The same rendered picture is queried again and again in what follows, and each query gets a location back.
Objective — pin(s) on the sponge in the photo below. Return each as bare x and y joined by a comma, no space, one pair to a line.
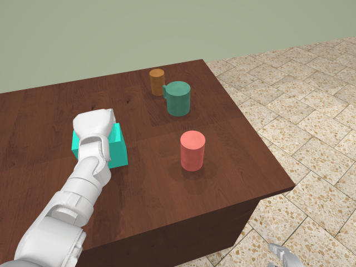
118,152

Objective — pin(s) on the left robot hand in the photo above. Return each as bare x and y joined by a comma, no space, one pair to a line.
97,121

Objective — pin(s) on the table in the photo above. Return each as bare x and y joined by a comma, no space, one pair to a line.
152,212

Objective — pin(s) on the right robot hand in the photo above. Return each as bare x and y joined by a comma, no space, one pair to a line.
284,254

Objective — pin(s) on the robot left forearm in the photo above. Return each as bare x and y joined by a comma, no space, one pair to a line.
74,202

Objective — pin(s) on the left robot upper arm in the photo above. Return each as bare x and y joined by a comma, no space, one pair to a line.
53,243

